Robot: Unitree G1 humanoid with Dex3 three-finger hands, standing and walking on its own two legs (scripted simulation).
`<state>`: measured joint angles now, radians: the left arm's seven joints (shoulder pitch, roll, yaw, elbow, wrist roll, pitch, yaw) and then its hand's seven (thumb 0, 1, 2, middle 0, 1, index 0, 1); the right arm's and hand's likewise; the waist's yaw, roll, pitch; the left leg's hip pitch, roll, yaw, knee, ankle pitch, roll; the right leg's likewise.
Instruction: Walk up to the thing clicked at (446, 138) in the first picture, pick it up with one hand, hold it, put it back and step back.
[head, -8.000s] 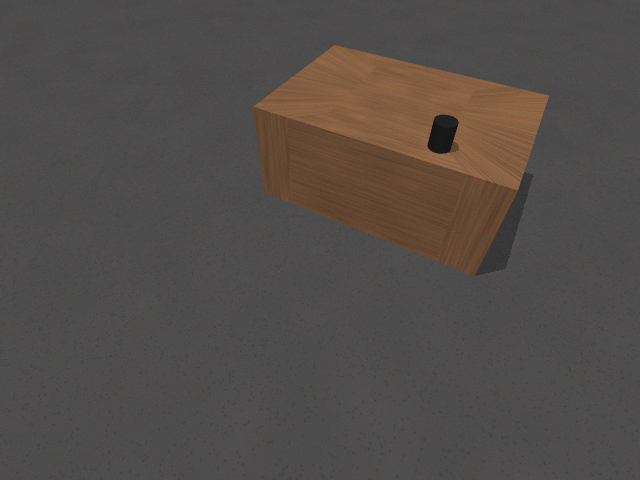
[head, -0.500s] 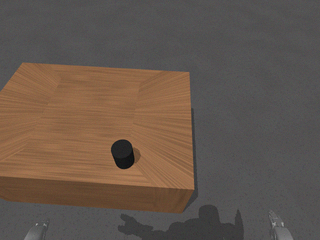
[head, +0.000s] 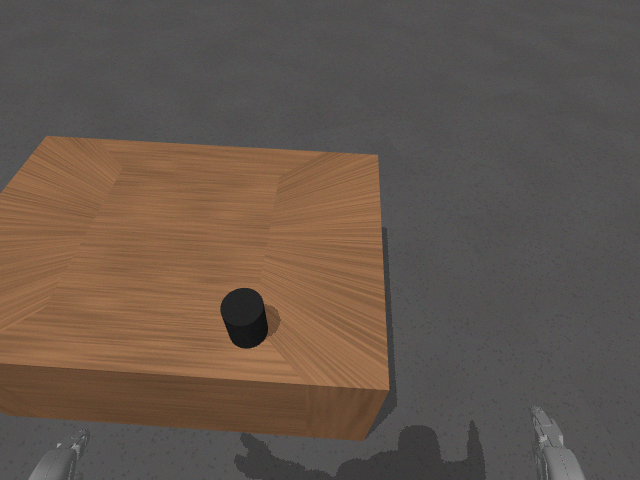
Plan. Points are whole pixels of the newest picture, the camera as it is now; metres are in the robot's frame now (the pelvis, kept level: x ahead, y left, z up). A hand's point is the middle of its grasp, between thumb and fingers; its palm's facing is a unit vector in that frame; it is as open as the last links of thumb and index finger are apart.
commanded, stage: go down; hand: left
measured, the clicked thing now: (245, 318) +0.46 +0.15 -0.24
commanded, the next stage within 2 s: approach in 1.94 s
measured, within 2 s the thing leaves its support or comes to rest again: neither
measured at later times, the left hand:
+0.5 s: hand (87, 471) +0.17 +0.29 -0.08, palm faces +0.13 -0.95 -0.27, open 17.6 cm
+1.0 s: hand (76, 346) +0.30 +0.32 -0.02, palm faces +0.14 -0.98 -0.14, open 17.6 cm
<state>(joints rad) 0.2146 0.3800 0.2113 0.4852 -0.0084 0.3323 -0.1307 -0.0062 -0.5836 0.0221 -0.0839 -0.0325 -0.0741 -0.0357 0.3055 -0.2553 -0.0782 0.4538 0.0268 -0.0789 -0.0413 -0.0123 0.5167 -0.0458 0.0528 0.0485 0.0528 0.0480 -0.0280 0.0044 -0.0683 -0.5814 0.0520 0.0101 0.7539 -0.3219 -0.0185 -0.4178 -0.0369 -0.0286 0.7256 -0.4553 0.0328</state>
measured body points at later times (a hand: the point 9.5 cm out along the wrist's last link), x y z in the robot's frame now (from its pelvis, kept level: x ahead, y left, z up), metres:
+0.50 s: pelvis -0.01 +0.00 -0.02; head +0.02 +0.02 +0.43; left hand +0.16 +0.34 -0.06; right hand +0.15 -0.25 -0.04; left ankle +0.03 +0.13 -0.71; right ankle -0.06 -0.14 -0.71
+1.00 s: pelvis -0.03 +0.00 -0.02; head +0.03 +0.02 +0.43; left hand +0.29 +0.37 -0.01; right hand +0.11 -0.26 -0.06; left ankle +0.03 +0.13 -0.71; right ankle -0.06 -0.14 -0.71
